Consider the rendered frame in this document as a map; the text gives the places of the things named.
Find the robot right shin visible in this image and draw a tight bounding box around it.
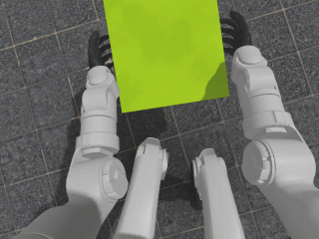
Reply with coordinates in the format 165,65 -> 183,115
196,148 -> 227,200

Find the robot left upper arm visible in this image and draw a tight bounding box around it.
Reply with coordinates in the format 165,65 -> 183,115
11,156 -> 129,239

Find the robot right foot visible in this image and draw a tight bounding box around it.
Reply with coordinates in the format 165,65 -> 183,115
191,164 -> 203,209

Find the robot right upper arm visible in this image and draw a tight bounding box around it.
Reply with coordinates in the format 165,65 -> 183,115
241,138 -> 319,239

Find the robot right hand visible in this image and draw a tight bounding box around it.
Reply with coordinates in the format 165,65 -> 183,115
219,10 -> 253,57

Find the carton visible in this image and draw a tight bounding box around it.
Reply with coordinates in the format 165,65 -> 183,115
103,0 -> 229,113

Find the robot right forearm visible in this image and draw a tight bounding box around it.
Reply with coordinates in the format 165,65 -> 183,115
230,45 -> 316,173

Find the robot left forearm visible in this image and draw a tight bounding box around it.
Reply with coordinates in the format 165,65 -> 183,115
66,66 -> 121,195

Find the robot left hand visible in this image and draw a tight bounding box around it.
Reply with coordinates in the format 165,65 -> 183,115
88,30 -> 114,70

